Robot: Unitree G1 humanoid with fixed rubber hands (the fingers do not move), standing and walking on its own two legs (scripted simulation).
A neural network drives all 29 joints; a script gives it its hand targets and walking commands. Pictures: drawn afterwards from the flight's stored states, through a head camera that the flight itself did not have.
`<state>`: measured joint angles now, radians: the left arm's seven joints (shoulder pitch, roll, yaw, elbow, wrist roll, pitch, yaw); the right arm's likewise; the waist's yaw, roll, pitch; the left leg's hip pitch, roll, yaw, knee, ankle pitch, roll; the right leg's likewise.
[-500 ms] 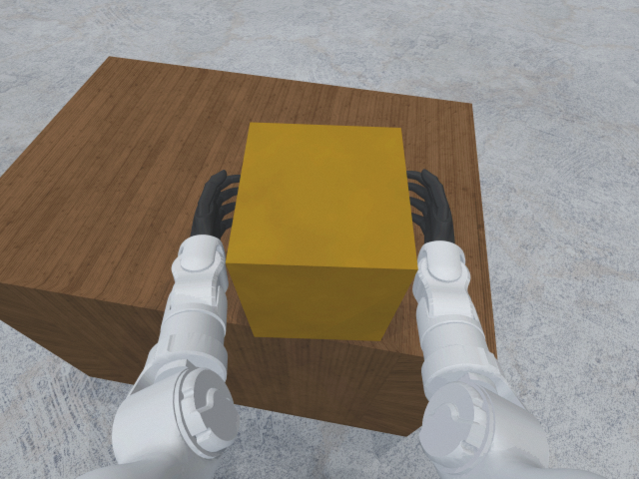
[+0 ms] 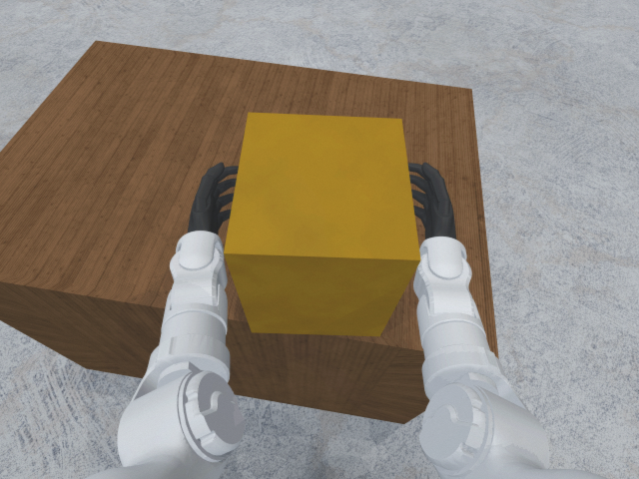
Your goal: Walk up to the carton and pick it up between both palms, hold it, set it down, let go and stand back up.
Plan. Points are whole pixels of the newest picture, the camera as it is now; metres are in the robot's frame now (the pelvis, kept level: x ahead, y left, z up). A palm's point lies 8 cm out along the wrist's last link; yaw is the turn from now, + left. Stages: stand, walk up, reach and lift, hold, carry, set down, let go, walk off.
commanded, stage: set down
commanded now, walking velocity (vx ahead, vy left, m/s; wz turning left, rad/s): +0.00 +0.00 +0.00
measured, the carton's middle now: (320, 235) +0.44 +0.02 -0.01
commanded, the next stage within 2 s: none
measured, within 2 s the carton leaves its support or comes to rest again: neither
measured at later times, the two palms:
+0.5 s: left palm (211, 225) +0.43 +0.17 +0.03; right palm (431, 252) +0.40 -0.13 +0.01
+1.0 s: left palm (170, 225) +0.42 +0.21 +0.04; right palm (488, 227) +0.42 -0.20 +0.05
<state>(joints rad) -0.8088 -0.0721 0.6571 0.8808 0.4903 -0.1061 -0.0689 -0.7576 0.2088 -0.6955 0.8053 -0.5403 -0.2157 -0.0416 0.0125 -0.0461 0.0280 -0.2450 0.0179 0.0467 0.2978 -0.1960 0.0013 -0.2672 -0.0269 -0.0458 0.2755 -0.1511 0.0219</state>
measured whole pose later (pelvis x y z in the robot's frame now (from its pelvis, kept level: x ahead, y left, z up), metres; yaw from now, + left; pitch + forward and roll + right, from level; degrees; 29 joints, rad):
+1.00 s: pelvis -0.05 -0.01 -0.04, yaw +0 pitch +25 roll -1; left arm -1.20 0.34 -0.22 1.70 -0.41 -0.38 0.02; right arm -1.13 -0.26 0.04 1.50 0.32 -0.25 -0.03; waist -0.05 -0.02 -0.25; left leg -0.86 0.04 0.02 0.69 -0.27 -0.01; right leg -0.85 -0.02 -0.07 0.62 -0.21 0.00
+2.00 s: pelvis -0.04 -0.01 -0.01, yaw +0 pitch +14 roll -1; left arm -1.17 0.41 -0.12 1.29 -0.34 0.06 -0.01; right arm -1.14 -0.36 0.12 1.24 0.44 0.07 -0.07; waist 0.00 -0.01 -0.16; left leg -0.47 0.05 0.03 0.42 -0.19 -0.01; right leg -0.46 0.00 -0.06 0.32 -0.10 0.00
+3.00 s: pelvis -0.05 -0.01 -0.01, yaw +0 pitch +2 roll -1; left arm -0.53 0.28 0.06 0.96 -0.20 -0.11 -0.02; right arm -0.49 -0.16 -0.01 0.89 0.24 -0.11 -0.12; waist -0.01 -0.01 -0.06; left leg -0.25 0.04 0.04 0.45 -0.23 -0.01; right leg -0.26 -0.01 -0.05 0.40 -0.17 0.00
